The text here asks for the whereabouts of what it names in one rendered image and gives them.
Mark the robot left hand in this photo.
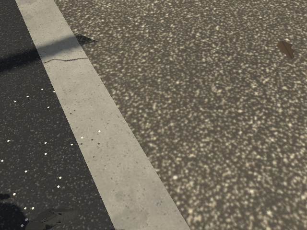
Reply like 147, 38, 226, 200
22, 208, 78, 230

